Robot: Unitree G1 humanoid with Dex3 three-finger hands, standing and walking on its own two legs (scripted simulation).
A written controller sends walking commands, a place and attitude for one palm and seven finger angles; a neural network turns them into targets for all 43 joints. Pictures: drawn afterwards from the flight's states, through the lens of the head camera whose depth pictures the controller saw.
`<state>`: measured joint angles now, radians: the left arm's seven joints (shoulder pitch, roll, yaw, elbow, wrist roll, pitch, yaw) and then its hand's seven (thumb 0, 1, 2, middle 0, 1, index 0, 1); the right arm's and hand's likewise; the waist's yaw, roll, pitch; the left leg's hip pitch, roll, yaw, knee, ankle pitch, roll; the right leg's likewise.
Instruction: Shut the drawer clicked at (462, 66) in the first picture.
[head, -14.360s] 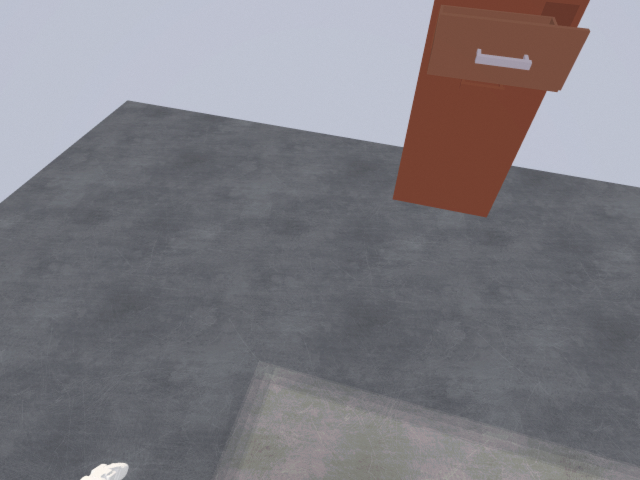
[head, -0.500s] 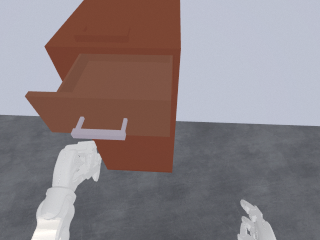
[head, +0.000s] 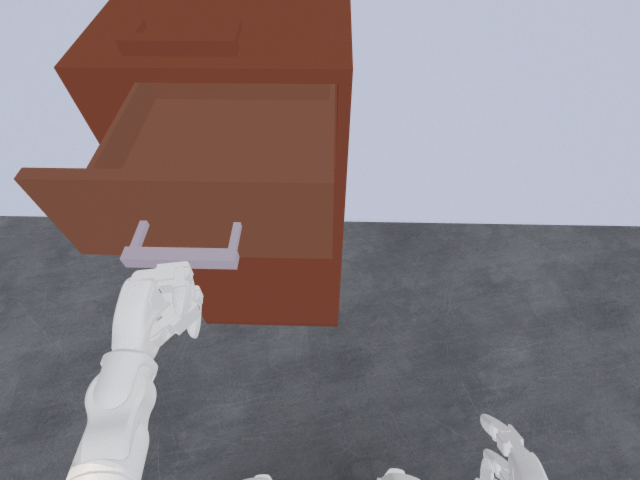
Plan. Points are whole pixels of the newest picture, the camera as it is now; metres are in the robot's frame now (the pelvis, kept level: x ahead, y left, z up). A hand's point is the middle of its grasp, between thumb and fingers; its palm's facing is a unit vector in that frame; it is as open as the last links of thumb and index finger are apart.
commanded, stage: bring the fist close to the handle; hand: left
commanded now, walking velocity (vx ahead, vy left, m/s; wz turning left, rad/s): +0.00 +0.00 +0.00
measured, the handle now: (185, 244) +0.39 +0.20 +0.06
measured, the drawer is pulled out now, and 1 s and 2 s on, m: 0.20 0.14 0.02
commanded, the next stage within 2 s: push the drawer shut in 0.18 s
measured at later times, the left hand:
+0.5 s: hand (194, 298) +0.32 +0.17 +0.05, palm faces +0.01 -1.00 -0.04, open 3.2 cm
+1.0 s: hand (200, 258) +0.38 +0.17 +0.05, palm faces +0.00 -1.00 -0.04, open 3.1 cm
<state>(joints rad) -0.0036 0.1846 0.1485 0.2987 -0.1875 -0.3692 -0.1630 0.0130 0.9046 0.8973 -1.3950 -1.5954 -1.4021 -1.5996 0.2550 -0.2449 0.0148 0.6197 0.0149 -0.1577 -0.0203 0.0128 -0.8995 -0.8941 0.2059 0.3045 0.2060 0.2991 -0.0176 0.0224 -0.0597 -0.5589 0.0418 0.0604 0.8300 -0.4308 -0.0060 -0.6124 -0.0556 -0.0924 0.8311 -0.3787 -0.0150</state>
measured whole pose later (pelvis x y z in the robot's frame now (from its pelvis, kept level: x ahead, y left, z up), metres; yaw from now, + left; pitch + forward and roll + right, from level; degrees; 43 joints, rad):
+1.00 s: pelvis -0.02 +0.00 -0.01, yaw +0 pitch +11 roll +0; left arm -0.42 0.27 0.22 0.73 -0.18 -0.39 -0.20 0.00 0.83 0.90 -1.40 -1.60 -1.40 -1.60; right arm 0.29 -0.26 0.03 0.65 0.02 -0.08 -0.04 0.01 -0.90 -0.89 0.21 0.30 0.21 0.30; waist -0.05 0.01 -0.05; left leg -0.64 0.04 0.05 0.87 -0.42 0.00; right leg -0.68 -0.05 -0.10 0.85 -0.36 -0.02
